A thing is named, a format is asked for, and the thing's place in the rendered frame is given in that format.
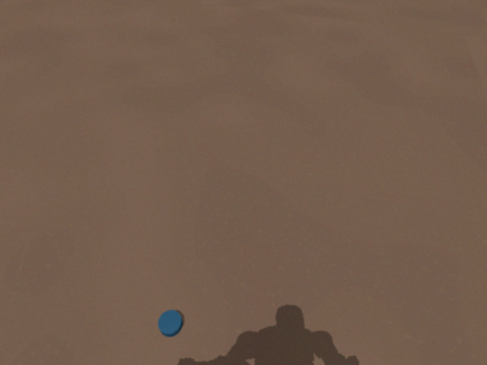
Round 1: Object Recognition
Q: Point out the tin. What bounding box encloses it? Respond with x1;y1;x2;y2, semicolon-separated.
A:
158;310;183;337

